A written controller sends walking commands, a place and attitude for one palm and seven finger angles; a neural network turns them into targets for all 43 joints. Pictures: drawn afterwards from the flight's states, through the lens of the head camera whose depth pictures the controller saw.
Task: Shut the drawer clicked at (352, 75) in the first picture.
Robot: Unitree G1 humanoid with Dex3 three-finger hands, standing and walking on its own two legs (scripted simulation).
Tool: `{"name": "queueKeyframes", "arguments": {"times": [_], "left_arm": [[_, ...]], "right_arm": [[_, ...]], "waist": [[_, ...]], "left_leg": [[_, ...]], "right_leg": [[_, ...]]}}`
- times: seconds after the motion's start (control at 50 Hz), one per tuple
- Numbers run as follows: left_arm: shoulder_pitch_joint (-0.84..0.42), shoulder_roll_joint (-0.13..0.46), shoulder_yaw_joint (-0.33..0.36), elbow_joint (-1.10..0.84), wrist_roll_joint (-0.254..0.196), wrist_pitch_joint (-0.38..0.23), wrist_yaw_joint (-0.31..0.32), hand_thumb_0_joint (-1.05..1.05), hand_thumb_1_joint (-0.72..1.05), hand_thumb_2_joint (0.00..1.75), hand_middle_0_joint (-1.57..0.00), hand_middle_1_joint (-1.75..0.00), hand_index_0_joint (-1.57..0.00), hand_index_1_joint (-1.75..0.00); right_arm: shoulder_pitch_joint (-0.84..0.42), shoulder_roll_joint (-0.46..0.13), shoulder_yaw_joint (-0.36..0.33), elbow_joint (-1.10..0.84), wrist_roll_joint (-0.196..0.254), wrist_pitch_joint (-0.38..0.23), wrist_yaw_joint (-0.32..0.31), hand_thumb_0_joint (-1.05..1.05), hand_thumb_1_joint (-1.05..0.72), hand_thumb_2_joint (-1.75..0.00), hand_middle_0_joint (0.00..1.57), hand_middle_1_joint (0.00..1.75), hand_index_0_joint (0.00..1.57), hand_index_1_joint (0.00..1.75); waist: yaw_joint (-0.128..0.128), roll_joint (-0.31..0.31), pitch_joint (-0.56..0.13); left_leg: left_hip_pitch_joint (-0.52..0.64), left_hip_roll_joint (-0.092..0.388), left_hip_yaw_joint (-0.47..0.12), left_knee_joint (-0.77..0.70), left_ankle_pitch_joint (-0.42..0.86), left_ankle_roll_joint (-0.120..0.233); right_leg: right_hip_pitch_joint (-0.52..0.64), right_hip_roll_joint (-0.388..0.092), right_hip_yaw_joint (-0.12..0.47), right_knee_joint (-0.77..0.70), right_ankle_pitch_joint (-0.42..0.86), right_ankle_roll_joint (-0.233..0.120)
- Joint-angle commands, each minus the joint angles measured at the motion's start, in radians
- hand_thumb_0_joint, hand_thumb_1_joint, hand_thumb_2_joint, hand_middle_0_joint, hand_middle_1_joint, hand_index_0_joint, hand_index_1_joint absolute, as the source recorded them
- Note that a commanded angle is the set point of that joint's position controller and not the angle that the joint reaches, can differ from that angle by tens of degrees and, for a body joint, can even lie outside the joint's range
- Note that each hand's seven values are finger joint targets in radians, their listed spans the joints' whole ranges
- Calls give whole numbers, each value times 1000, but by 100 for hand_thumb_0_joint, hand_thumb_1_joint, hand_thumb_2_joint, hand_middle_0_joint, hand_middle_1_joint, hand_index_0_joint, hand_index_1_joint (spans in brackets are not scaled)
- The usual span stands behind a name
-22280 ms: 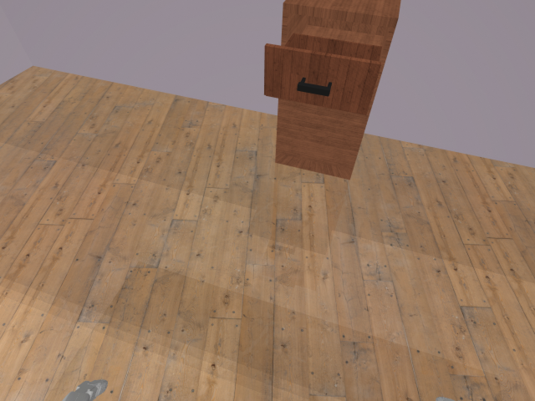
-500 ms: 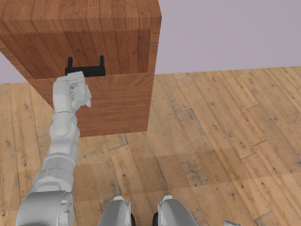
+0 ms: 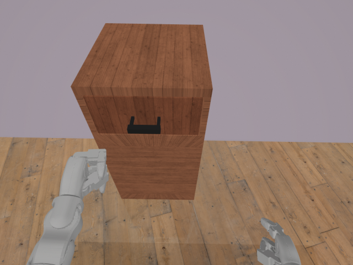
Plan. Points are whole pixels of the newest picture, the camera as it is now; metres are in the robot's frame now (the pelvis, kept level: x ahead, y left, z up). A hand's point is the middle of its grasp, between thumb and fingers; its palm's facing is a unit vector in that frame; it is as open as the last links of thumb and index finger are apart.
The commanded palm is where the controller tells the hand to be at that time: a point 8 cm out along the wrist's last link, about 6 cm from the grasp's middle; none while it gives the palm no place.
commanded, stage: draw the hand back to the body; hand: left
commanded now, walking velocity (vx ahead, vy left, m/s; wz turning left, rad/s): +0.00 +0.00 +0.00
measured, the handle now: (144, 124) +0.55 +0.14 -0.05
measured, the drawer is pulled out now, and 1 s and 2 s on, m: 0.00 0.00 0.00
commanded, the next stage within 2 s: step back with the hand held close in 0.74 s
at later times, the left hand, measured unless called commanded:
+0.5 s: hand (25, 193) +0.20 +0.24 +0.18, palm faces +0.33 -0.87 -0.36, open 3.2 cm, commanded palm +0.14 +0.29 +0.20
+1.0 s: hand (12, 182) +0.20 +0.24 +0.21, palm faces +0.40 -0.80 -0.44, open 3.2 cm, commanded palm +0.13 +0.27 +0.21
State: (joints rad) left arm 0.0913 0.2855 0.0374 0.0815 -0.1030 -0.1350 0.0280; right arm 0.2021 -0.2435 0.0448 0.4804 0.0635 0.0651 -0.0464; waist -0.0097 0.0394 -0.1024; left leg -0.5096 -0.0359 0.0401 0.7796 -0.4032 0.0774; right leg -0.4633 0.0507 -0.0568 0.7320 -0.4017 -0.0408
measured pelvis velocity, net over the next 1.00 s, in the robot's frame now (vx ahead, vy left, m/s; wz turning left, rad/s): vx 0.00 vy -0.01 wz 0.00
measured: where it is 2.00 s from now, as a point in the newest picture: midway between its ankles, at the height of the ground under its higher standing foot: outside the picture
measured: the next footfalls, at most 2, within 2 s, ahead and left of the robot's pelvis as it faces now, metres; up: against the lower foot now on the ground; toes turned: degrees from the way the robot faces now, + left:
none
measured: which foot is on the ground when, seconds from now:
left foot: down 0.00-1.00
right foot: down 0.00-1.00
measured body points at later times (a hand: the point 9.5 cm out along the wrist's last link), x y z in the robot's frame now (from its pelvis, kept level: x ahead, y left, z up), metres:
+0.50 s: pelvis +0.00 +0.01 +0.03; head -0.02 -0.01 +0.48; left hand +0.17 +0.28 +0.20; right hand +0.19 -0.21 -0.05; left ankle -0.01 +0.07 -0.71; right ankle -0.02 -0.10 -0.71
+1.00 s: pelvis +0.00 -0.01 +0.03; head +0.00 -0.02 +0.48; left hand +0.17 +0.28 +0.23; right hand +0.19 -0.24 -0.05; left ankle -0.01 +0.07 -0.71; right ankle -0.02 -0.10 -0.71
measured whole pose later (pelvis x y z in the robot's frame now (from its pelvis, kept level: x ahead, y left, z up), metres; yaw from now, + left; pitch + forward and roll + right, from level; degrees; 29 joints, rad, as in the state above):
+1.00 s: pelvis +0.00 -0.01 +0.03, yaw +0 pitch -1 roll -2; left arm 0.51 0.39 0.38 -0.47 -0.07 -0.19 0.11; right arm 0.18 -0.24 0.03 0.59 0.01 -0.07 -0.04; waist 0.03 0.06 0.00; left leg -0.19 -0.02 0.04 0.49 -0.28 0.06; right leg -0.12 0.07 -0.04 0.39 -0.25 -0.05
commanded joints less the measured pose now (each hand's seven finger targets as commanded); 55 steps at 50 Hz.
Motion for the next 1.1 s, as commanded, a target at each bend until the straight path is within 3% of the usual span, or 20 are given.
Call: {"name": "queueKeyframes", "arguments": {"times": [0.0,0.1,0.14,0.16,0.22,0.3,0.44,0.54,0.6,0.62,0.68,0.78,0.84,0.86,0.88,0.9,0.94,0.98,1.02,1.08], "left_arm": [[-198,176,102,-319,12,0,71,0,90,90,-140,-160,-140,-160],[-66,146,96,-381,13,36,76,0,90,90,-140,-160,-140,-160],[-15,138,99,-429,14,42,76,0,90,90,-140,-160,-140,-160],[13,149,120,-447,14,45,76,0,90,90,-140,-160,-140,-160],[79,168,160,-523,13,43,75,0,90,90,-140,-160,-140,-160],[149,217,238,-621,14,35,79,0,90,90,-140,-160,-140,-160],[295,228,305,-783,9,10,81,0,90,90,-140,-160,-140,-160],[411,257,385,-805,1,-2,84,0,90,90,-140,-160,-140,-160],[421,184,335,-703,3,1,78,0,90,90,-140,-160,-140,-160],[404,174,319,-705,2,1,77,0,90,90,-140,-160,-140,-160],[356,205,334,-740,10,-13,84,0,90,90,-140,-160,-140,-160],[354,247,358,-832,15,-25,102,0,90,90,-140,-160,-140,-160],[378,242,363,-799,10,-16,104,0,90,90,-140,-160,-140,-160],[175,416,549,-920,17,-82,113,0,90,90,-140,-160,-140,-160],[276,344,509,-776,21,-98,107,0,90,90,-140,-160,-140,-160],[289,330,492,-754,27,-109,102,0,90,90,-140,-160,-140,-160],[422,213,403,-654,33,-108,88,0,90,90,-140,-160,-140,-160],[491,179,371,-645,31,-109,80,0,90,90,-140,-160,-140,-160],[538,194,379,-693,33,-116,78,0,90,90,-140,-160,-140,-160],[569,259,437,-791,34,-119,88,0,90,90,-140,-160,-140,-160]], "right_arm": [[-100,-107,-26,-139,-6,-42,-35,0,-90,-90,20,30,20,30],[-126,-105,-15,-124,-15,-68,-39,0,-90,-90,20,30,20,30],[-132,-102,-12,-119,-20,-78,-36,0,-90,-90,20,30,20,30],[-133,-103,-14,-115,-22,-83,-35,0,-90,-90,20,30,20,30],[-139,-101,-14,-104,-29,-102,-28,0,-90,-90,20,30,20,30],[-145,-103,-20,-85,-38,-127,-19,0,-90,-90,20,30,20,30],[-131,-102,-34,-73,-40,-177,-1,0,-90,-90,20,30,20,30],[-137,-100,-47,-68,-36,-196,1,0,-90,-90,20,30,20,30],[-133,-104,-55,-48,-36,-192,0,0,-90,-90,20,30,20,30],[-128,-108,-55,-49,-36,-188,-1,0,-90,-90,20,30,20,30],[-127,-108,-58,-49,-37,-192,-8,0,-90,-90,20,30,20,30],[-130,-98,-49,-53,-41,-224,-16,0,-90,-90,20,30,20,30],[-136,-90,-45,-44,-42,-228,-19,0,-90,-90,20,30,20,30],[-125,-119,-60,-76,-45,-209,-16,0,-90,-90,20,30,20,30],[-112,-101,-64,-35,-53,-198,-17,0,-90,-90,20,30,20,30],[-116,-103,-70,-40,-54,-191,-13,0,-90,-90,20,30,20,30],[-106,-107,-77,-28,-55,-167,-1,0,-90,-90,20,30,20,30],[-108,-119,-88,-35,-48,-149,6,0,-90,-90,20,30,20,30],[-118,-122,-94,-51,-48,-134,5,0,-90,-90,20,30,20,30],[-132,-115,-102,-84,-45,-116,1,0,-90,-90,20,30,20,30]], "waist": [[5,16,-120],[18,-18,-52],[22,6,-31],[27,-16,-33],[37,25,-8],[47,32,14],[55,79,7],[68,10,47],[51,-45,127],[45,-32,134],[49,-7,90],[66,59,-6],[68,46,30],[27,3,127],[16,-70,155],[15,-90,179],[5,-65,141],[7,-6,77],[17,15,5],[26,-39,-87]], "left_leg": [[228,65,-112,-217,239,-34],[324,78,-138,-314,236,-38],[361,81,-142,-345,251,-41],[373,85,-145,-357,264,-43],[389,83,-143,-388,288,-48],[398,87,-144,-411,314,-54],[426,94,-150,-418,385,-66],[389,90,-124,-411,347,-59],[369,84,-113,-410,286,-47],[364,82,-111,-409,271,-43],[374,74,-108,-402,242,-34],[410,66,-101,-382,335,-36],[399,64,-97,-379,345,-37],[314,79,-126,-351,235,-5],[317,69,-126,-309,213,-10],[321,63,-126,-294,208,-14],[338,80,-119,-303,269,-14],[346,103,-122,-345,355,-8],[357,124,-127,-369,485,0],[343,135,-125,-353,566,3]], "right_leg": [[143,-47,71,-191,233,-1],[203,-41,60,-270,221,-3],[227,-44,58,-291,233,-4],[245,-44,57,-300,244,-3],[290,-45,58,-328,260,-8],[323,-41,58,-355,277,-9],[351,-44,58,-359,303,-7],[352,-40,62,-367,301,-7],[299,-41,64,-391,261,-4],[296,-47,68,-388,251,-2],[304,-54,76,-388,228,0],[358,-62,84,-365,316,-4],[352,-61,85,-371,333,-6],[278,-124,251,-438,389,5],[241,-165,279,-468,383,-7],[205,-181,293,-491,383,-13],[222,-178,250,-454,419,2],[267,-151,186,-392,457,29],[310,-127,136,-330,517,46],[363,-121,132,-286,585,50]]}}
